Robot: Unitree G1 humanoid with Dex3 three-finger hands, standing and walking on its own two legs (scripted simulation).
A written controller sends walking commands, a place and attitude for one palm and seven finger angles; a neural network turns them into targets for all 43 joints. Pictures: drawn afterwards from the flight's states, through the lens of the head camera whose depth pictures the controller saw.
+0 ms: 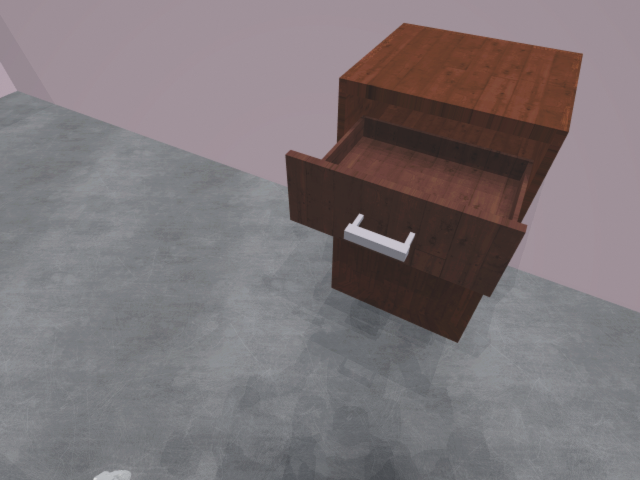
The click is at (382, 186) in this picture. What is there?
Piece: drawer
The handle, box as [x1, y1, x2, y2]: [344, 214, 414, 261]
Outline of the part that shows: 344,230 345,239 402,261 404,260 408,252 409,245 414,236 414,233 410,232 405,242 402,243 357,226 363,217 363,215 359,214 351,224 349,223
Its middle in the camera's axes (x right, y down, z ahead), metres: +0.11 -0.01 +0.74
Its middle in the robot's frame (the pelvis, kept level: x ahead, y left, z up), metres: +0.56 -0.09 -0.06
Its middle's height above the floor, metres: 0.72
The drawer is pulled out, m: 0.29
